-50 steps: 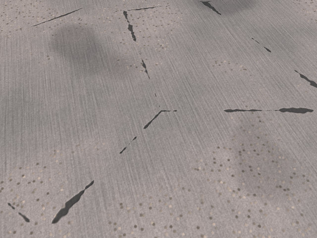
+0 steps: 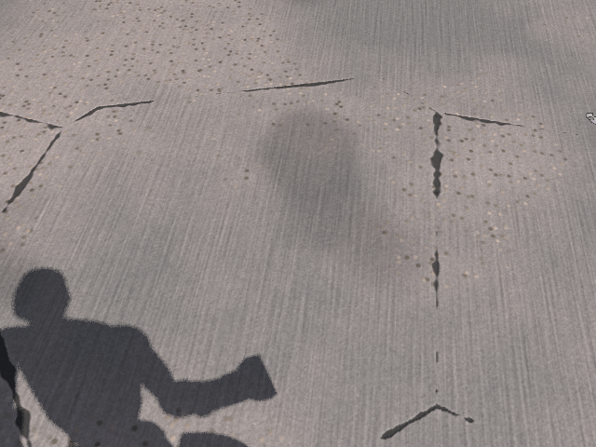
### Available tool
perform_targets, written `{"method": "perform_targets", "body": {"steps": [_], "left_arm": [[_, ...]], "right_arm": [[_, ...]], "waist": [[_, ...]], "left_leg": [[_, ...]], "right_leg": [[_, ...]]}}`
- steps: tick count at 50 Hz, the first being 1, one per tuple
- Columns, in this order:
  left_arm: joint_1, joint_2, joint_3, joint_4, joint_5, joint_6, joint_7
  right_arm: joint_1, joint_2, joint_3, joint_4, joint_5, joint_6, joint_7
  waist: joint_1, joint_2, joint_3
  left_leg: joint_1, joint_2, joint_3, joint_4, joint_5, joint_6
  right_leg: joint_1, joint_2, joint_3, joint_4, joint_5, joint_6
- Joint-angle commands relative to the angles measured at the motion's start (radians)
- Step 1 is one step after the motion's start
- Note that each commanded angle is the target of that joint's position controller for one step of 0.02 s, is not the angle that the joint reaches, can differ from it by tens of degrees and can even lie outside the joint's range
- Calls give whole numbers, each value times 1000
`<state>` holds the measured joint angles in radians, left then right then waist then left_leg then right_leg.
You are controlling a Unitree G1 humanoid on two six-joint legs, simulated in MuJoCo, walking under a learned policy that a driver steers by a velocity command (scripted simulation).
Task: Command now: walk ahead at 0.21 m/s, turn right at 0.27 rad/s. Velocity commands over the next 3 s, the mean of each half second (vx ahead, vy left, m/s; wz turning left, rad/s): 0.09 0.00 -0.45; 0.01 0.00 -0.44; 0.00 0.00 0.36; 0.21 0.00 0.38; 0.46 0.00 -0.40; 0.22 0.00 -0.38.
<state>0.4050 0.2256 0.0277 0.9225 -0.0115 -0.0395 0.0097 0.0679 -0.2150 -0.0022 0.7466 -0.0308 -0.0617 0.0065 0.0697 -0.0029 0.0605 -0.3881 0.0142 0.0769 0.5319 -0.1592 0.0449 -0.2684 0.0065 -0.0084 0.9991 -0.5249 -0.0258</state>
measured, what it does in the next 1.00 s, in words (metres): steps on the spot, turning right: right foot, then left foot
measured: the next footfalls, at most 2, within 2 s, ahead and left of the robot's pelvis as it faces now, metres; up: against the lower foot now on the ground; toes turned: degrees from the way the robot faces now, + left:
right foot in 0.38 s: +0.10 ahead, -0.12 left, +0.00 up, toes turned -16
left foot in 0.88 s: +0.14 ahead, +0.06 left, +0.00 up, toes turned -33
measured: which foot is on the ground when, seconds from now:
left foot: down 0.00-0.38, up 0.40-0.86, down 0.88-1.00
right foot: up 0.00-0.36, down 0.38-0.88, up 0.90-1.00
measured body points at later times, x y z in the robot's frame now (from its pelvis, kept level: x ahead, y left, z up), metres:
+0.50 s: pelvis +0.05 -0.03 +0.00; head +0.07 -0.07 +0.45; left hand +0.24 +0.20 -0.10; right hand +0.07 -0.32 -0.14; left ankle +0.06 +0.09 -0.67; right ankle +0.06 -0.11 -0.73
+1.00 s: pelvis +0.06 +0.00 +0.01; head +0.09 +0.01 +0.46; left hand +0.29 +0.18 -0.12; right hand +0.02 -0.28 -0.09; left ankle +0.10 +0.08 -0.73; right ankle +0.01 -0.10 -0.70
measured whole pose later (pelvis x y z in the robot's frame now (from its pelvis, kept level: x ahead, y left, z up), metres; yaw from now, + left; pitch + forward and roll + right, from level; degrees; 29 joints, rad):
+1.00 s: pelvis +0.06 +0.00 +0.01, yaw -30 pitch +0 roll -1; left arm 0.19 0.28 0.07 0.79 0.02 0.05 0.00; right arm 0.22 -0.23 -0.02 0.78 -0.02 0.01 -0.03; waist 0.00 -0.05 0.04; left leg -0.21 -0.04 -0.04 0.42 -0.22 0.04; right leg -0.36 0.12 0.14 0.73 -0.39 0.00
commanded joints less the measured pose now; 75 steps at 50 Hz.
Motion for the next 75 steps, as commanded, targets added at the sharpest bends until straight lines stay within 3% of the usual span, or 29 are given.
{"method": "perform_targets", "body": {"steps": [1,2,6,10,17,18,19,20,21,23,26,28,36,42,43,44,45,46,48,50,54,60,61,62,63,64,66,69,75], "left_arm": [[15,108,39,-53,20,19,5],[32,98,43,-47,33,35,-2],[10,62,50,-74,35,69,-15],[-108,48,41,-131,40,89,-33],[-183,84,49,-205,37,88,-44],[-163,90,51,-202,38,76,-40],[-123,145,64,-193,46,59,-29],[-128,292,95,-223,43,50,-18],[-21,308,113,-195,26,58,-13],[-123,218,87,-198,21,73,-1],[-223,162,68,-233,13,77,-1],[-192,184,76,-227,13,69,-8],[-157,223,92,-226,31,77,-13],[-227,209,90,-227,26,87,-21],[-234,195,85,-226,17,88,-16],[-203,142,68,-227,14,84,-11],[-172,102,56,-233,10,78,-4],[-188,164,70,-216,41,80,2],[-149,132,60,-167,30,85,-3],[-147,118,47,-149,40,88,-7],[-231,136,44,-158,11,79,20],[-157,119,37,-135,8,55,44],[-141,153,46,-133,19,50,51],[-138,227,60,-143,38,49,57],[-186,277,73,-146,44,56,50],[-200,214,59,-160,40,53,44],[-276,141,33,-182,35,53,41],[-239,173,38,-170,41,50,43],[-189,235,59,-148,41,51,20]], "right_arm": [[146,-108,-36,1,22,5,-27],[141,-100,-33,5,21,5,-31],[121,-121,-45,11,13,-4,-39],[128,-128,-52,26,7,9,-43],[158,-202,-87,40,8,54,-33],[174,-202,-90,49,7,63,-33],[228,-173,-87,58,-2,73,-28],[236,-87,-65,0,3,82,-23],[141,-131,-68,-19,0,101,-37],[128,-130,-71,-12,20,102,-35],[165,-154,-82,10,-5,96,-28],[165,-135,-78,4,4,102,-26],[91,-129,-69,-45,16,104,-37],[197,-124,-62,-34,31,80,-50],[228,-128,-63,-26,25,73,-56],[215,-188,-71,-35,8,67,-62],[125,-262,-79,-72,0,66,-57],[129,-226,-72,-61,-10,64,-48],[19,-97,-28,-57,7,51,-31],[21,-118,-30,-38,12,49,-28],[189,-237,-80,19,23,66,-18],[104,-220,-101,18,30,93,-10],[96,-199,-97,10,33,93,-8],[93,-151,-85,-12,45,90,-6],[97,-153,-87,-19,40,94,-12],[115,-201,-101,4,12,101,-17],[169,-195,-111,44,11,117,-9],[134,-174,-100,31,16,132,23],[60,-156,-82,-28,30,137,40]], "waist": [[-69,110,-127],[-51,121,-109],[-15,111,-122],[-40,148,-95],[-66,116,-92],[-54,72,-98],[-50,-88,-111],[-77,-356,-91],[20,-228,-133],[-48,-121,-62],[-84,-104,-108],[-78,-70,-130],[-35,-108,-106],[-87,-120,-131],[-107,-100,-126],[-84,38,-121],[-52,215,-92],[-71,179,-84],[-4,102,-42],[-10,181,-41],[-94,171,-76],[-38,139,-122],[-38,94,-136],[-40,-58,-128],[-47,-244,-68],[-54,-160,-51],[-108,-62,-28],[-74,-141,-24],[-29,-170,-53]], "left_leg": [[339,304,-194,-181,727,146],[265,282,-143,-202,722,132],[184,283,-48,-243,623,165],[149,271,23,-251,400,152],[179,330,14,-119,146,110],[157,304,41,-46,66,66],[100,232,100,134,-71,2],[-164,43,154,389,-485,-84],[-205,-3,-17,542,-527,-86],[-214,30,-93,574,-353,-79],[-161,8,-89,559,-237,-77],[-157,1,-99,528,-232,-84],[-93,-34,-123,295,-254,-80],[160,-76,-103,-17,-186,-31],[252,-57,-113,-162,-107,-16],[296,110,-286,-290,-163,24],[284,325,-563,-376,-114,114],[121,362,-577,-335,-7,201],[54,220,-401,-322,50,154],[146,124,-325,-271,169,105],[359,153,-431,-158,437,141],[242,103,-483,-110,359,89],[130,67,-456,-74,240,50],[-24,-20,-356,55,38,1],[-110,-143,-155,224,-338,-17],[-108,-86,-140,449,-434,-25],[-87,-65,-146,572,-345,-38],[-130,-59,-104,493,-282,-74],[12,-41,-25,225,-299,-55]], "right_leg": [[-261,-54,43,129,64,4],[-206,-50,30,132,103,15],[-190,-38,5,109,184,37],[-159,-57,-26,-105,274,31],[-39,-26,-78,-376,192,-23],[29,-12,-70,-482,264,-36],[106,-89,76,-630,359,-59],[194,-372,481,-687,728,-182],[180,-405,503,-686,795,-307],[111,-279,344,-690,679,-260],[115,-186,265,-673,727,-208],[138,-185,283,-668,726,-213],[99,-167,429,-681,465,-220],[25,-120,483,-628,518,-146],[-32,-85,463,-600,439,-101],[-102,-11,374,-490,267,-41],[-232,173,181,-343,65,0],[-120,130,190,-184,-18,10],[-14,93,200,-164,104,25],[-15,58,99,-282,136,48],[-93,80,48,-394,85,54],[120,64,49,-644,262,9],[228,-1,97,-678,286,-11],[300,-174,268,-738,324,-82],[217,-356,393,-754,585,-204],[169,-402,377,-737,750,-268],[126,-293,208,-703,787,-215],[212,-222,104,-673,818,-170],[225,-272,60,-610,838,-168]]}}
